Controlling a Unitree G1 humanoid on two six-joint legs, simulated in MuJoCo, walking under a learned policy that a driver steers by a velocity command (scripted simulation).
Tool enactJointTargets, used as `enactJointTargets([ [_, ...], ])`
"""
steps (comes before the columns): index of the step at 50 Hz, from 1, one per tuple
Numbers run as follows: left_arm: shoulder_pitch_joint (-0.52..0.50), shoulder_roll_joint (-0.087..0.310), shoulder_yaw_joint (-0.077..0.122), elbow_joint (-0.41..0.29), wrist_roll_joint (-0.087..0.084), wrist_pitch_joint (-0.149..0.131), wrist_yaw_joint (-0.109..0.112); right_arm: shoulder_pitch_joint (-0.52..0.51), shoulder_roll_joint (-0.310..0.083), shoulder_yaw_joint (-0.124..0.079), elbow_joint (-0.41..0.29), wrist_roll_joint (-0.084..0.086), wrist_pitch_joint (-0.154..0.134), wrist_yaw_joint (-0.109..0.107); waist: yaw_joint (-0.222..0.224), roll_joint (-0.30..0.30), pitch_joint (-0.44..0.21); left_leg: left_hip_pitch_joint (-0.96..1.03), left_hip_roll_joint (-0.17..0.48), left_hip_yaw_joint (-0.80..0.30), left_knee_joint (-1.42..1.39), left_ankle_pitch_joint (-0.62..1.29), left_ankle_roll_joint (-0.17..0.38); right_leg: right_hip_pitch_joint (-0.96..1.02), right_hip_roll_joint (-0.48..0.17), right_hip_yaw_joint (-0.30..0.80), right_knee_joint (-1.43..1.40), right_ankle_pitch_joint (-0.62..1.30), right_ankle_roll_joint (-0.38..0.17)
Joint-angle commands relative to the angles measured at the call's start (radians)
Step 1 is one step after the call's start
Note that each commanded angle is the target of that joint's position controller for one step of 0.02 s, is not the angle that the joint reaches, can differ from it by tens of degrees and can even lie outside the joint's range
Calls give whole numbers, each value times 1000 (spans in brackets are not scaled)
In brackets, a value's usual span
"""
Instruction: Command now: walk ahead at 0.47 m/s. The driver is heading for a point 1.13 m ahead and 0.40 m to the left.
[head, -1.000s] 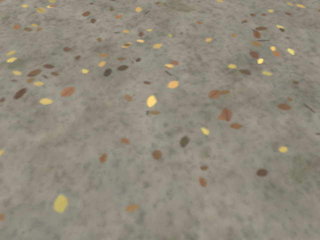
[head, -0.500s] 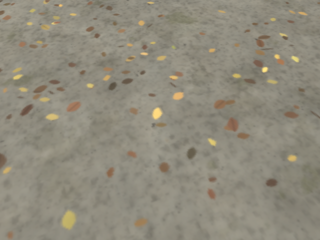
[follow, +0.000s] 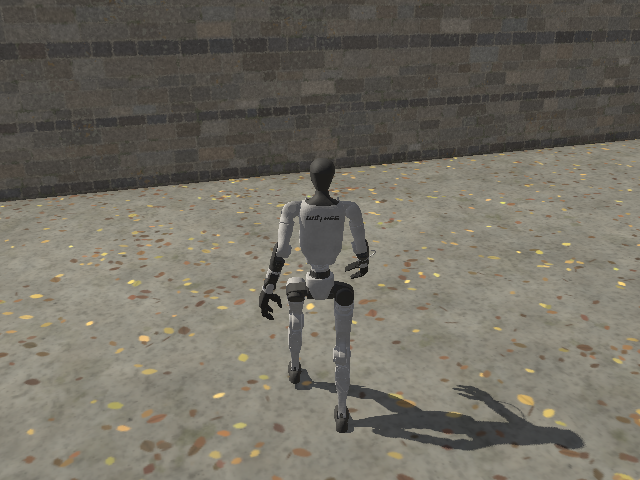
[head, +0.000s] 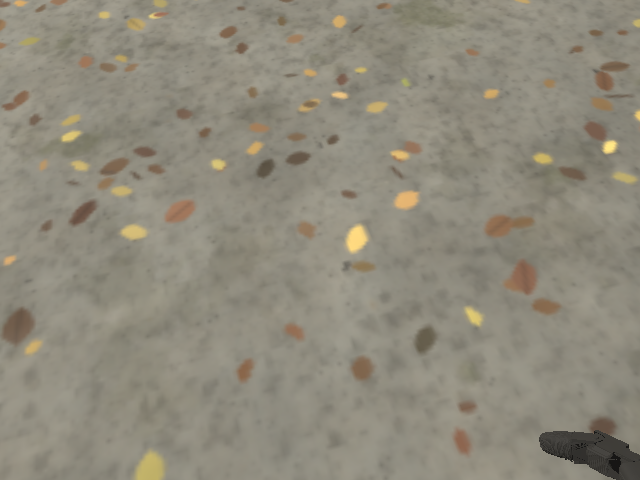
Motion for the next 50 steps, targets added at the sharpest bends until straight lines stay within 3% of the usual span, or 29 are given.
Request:
enactJointTargets([
  [1, -5, 198, 50, -32, -5, -2, 8, -94, -97, -25, -94, 1, -22, 9, -62, -136, 75, 52, -26, 3, -53, -22, 44, -55, -281, 89, 22, 556, -123],
  [2, -15, 212, 56, -34, 0, 3, 8, -46, -119, -35, -83, -1, -21, 6, -92, -154, 27, 125, -52, 20, -44, -62, 62, -26, -281, 82, 93, 732, -111],
  [3, -28, 221, 59, -36, 6, 13, 9, 63, -149, -52, -54, -1, -17, -1, -152, -166, -53, 264, -85, 46, -41, -88, 88, -22, -263, 62, 230, 912, -96],
  [4, -34, 209, 53, -42, 13, 21, 11, 228, -185, -72, -6, 0, -10, -12, -231, -154, -156, 499, -87, 50, -40, -75, 117, -107, -219, 31, 436, 948, -67],
  [5, -7, 161, 34, -68, 34, 22, 15, 400, -255, -87, 28, -14, -2, -27, -269, -15, -309, 830, 121, -197, 3, -101, 177, -356, -157, 10, 765, 589, -41],
  [6, 156, 6, -6, -60, 15, 1, -1, 426, -288, -90, 53, -21, -6, -12, -164, 281, -465, 1090, 330, -726, -180, -440, 337, -693, 42, 89, 1091, -219, 9],
  [7, 55, 135, 22, -55, -15, -21, -7, 385, -183, -66, 48, -12, -8, -13, -205, 162, -362, 1007, 295, -772, -293, -566, 287, -800, -5, 179, 1187, -230, -8],
  [8, -67, 188, 38, -96, -38, -34, -10, 300, -154, -56, 41, -10, -10, -17, -191, 94, -190, 851, 270, -605, -309, -504, 245, -857, -54, 140, 1186, -137, -20],
  [9, -123, 178, 35, -109, -30, -41, -3, 232, -148, -53, 32, -16, -14, -17, -157, -17, -115, 695, 238, -490, -330, -361, 228, -816, -106, 116, 1137, -39, -21],
  [10, -143, 169, 39, -111, -13, -40, 2, 192, -130, -50, 30, -27, -19, -14, -125, -32, -68, 580, 200, -397, -350, -239, 222, -776, -140, 107, 1084, 17, -16],
  [11, -117, 155, 40, -106, -7, -31, 2, 176, -113, -45, 34, -40, -25, -13, -91, 4, -72, 517, 172, -339, -376, -183, 219, -714, -167, 118, 1059, 54, -15],
  [14, -107, 118, 35, -105, 0, -1, 6, 185, -108, -45, 61, -26, -41, -11, -64, 17, -41, 428, 150, -243, -443, -125, 242, -700, -190, 99, 977, 81, 9],
  [18, -265, 115, 30, -162, 15, -2, 5, 244, -150, -53, 95, -22, -33, -31, -101, -8, 20, 443, 131, -163, -478, -68, 235, -814, -199, 80, 748, 279, 47],
  [22, -410, 88, 15, -198, 9, -21, -12, 317, -178, -54, 126, -10, -20, -42, -159, -14, 35, 476, 103, -87, -472, -44, 196, -754, -147, 28, 491, 458, 46],
  [26, -518, 99, 11, -246, -2, -32, -37, 392, -184, -55, 167, -5, 3, -45, -191, -8, 53, 628, 160, -102, -411, -10, 193, -793, -120, 29, 384, 416, 23],
  [29, -506, 130, 21, -260, -1, -38, -52, 395, -198, -61, 180, -2, 23, -52, -155, 16, 28, 720, 200, -129, -322, 131, 167, -739, -95, 28, 337, 291, -16],
  [30, -447, 152, 32, -249, 1, -40, -50, 379, -208, -63, 178, -2, 27, -54, -114, 32, -7, 720, 190, -130, -251, 271, 156, -642, -68, 11, 322, 253, -32],
  [31, -307, 190, 54, -209, 2, -43, -44, 357, -202, -58, 172, -5, 32, -54, -37, 25, -92, 679, 143, -102, -97, 383, 133, -442, -43, -12, 291, 272, -60],
  [32, -118, 254, 77, -168, 15, -42, -33, 347, -163, -40, 147, -19, 30, -55, 41, -14, -245, 504, 89, -71, 156, 244, 101, -121, -151, 86, 351, 306, -114],
  [33, -15, 355, 103, -146, 29, -33, -25, 472, -38, -3, 125, -21, 9, -47, 6, -251, -408, 78, -82, -6, 551, -256, 21, 296, -423, 522, 319, 166, -262],
  [34, 1, 258, 79, -146, 22, -27, -25, 456, -95, -15, 148, 0, -9, -44, 34, -261, -459, -44, -99, -150, 694, -615, 22, 296, -466, 725, 188, 45, -283],
  [35, -77, 203, 60, -152, 17, -26, -22, 365, -180, -42, 123, 30, -15, -43, 27, -195, -272, -121, -41, -159, 743, -556, 31, 154, -429, 560, 160, 10, -223],
  [36, -155, 173, 50, -161, 15, -27, -20, 309, -176, -43, 108, 30, -14, -46, -6, -150, -171, -109, 13, -126, 710, -462, 30, 5, -388, 422, 128, 51, -188],
  [37, -216, 139, 41, -160, 15, -30, -23, 282, -161, -47, 105, 17, -7, -51, -34, -126, -93, -79, 42, -117, 652, -395, 23, -121, -346, 325, 82, 104, -169],
  [38, -254, 117, 35, -158, 21, -39, -26, 302, -145, -53, 113, 11, 9, -55, -70, -148, -56, -19, 70, -124, 610, -342, 18, -210, -309, 237, 42, 150, -148],
  [40, -283, 116, 40, -144, 28, -53, -29, 339, -94, -48, 123, 11, 37, -54, -103, -147, -35, 44, 80, -115, 597, -291, 4, -300, -287, 135, -10, 241, -151],
  [43, -279, 143, 52, -118, 34, -61, -21, 290, -82, -51, 90, 5, 55, -57, -112, -116, 3, -23, 86, -130, 513, -185, -13, -308, -282, 18, -37, 353, -159],
  [47, -258, 177, 60, -99, 30, -50, -3, 175, -61, -43, 46, -3, 41, -33, -78, -94, 29, -17, 72, -74, 253, 9, -11, -268, -256, -104, -50, 389, -138],
  [50, -202, 204, 70, -76, 18, -34, 5, 67, -47, -33, -1, -5, 39, -13, -34, -69, 61, -42, 63, -26, 138, 27, 5, -179, -291, -141, -41, 407, -137],
])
